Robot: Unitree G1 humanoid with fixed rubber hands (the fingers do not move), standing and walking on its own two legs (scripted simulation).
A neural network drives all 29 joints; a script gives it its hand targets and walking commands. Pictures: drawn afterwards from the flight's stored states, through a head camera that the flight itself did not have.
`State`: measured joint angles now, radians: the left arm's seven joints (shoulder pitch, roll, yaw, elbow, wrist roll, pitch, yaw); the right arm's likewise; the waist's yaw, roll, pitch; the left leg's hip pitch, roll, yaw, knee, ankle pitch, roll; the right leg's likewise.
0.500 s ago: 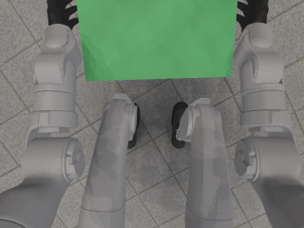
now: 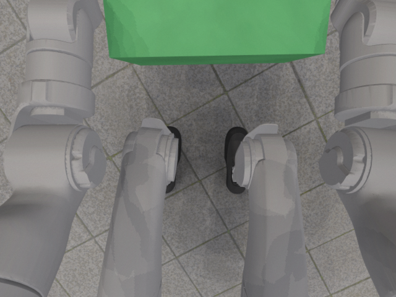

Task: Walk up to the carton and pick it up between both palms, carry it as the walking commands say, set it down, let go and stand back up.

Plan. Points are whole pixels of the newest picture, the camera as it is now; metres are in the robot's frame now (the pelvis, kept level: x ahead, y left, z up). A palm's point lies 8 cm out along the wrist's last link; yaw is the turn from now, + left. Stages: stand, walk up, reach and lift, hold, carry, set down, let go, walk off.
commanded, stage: set down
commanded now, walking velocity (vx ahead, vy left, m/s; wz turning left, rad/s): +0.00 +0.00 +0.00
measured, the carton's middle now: out of the picture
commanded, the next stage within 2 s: none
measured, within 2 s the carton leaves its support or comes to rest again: rests again in 1.08 s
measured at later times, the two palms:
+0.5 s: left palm (108, 3) +0.55 +0.18 -0.21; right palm out of the picture +0.57 -0.19 -0.19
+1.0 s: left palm (116, 7) +0.57 +0.20 -0.29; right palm (301, 4) +0.59 -0.18 -0.28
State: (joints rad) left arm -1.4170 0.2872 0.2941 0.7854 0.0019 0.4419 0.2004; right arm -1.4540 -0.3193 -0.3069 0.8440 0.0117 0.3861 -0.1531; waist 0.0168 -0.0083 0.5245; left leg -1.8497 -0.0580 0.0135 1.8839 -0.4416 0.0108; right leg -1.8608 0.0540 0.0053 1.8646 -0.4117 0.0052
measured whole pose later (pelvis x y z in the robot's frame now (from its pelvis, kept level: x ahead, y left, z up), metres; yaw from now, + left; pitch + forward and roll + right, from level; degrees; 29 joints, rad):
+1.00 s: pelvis +0.05 +0.00 -0.10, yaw +1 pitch +30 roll +1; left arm -1.37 0.36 0.06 0.93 -0.30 0.24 0.23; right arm -1.44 -0.44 0.00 1.00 0.32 0.21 -0.19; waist 0.02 0.01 0.53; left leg -2.18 -0.06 0.04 2.25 -0.60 0.01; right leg -2.19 0.04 -0.01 2.24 -0.57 0.00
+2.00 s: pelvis +0.06 -0.01 -0.12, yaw +1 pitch +28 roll +1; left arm -1.44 0.35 0.13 1.15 -0.24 0.13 0.12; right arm -1.52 -0.45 0.06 1.25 0.31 0.11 -0.11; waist 0.03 0.00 0.52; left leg -2.18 -0.06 0.02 2.32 -0.63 0.00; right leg -2.21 0.04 -0.03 2.31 -0.59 -0.03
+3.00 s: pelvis +0.07 -0.01 -0.12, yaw +0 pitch +30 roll +1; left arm -1.42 0.34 0.17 1.16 -0.23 0.07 0.09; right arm -1.46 -0.44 -0.03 1.18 0.26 0.07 -0.08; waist 0.03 -0.01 0.52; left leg -2.18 -0.05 0.01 2.33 -0.66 -0.01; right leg -2.22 0.04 -0.04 2.32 -0.62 -0.04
